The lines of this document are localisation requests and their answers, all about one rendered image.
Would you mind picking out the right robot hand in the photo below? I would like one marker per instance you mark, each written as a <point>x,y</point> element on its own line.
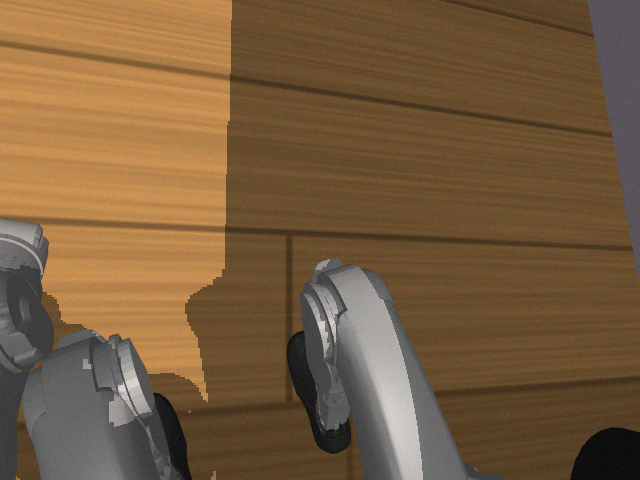
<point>473,474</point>

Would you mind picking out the right robot foot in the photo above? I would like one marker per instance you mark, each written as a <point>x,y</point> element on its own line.
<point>329,441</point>

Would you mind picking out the left robot arm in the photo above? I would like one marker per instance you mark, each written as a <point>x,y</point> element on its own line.
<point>26,329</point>

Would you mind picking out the left robot foot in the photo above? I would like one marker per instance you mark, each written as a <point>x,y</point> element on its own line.
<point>174,435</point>

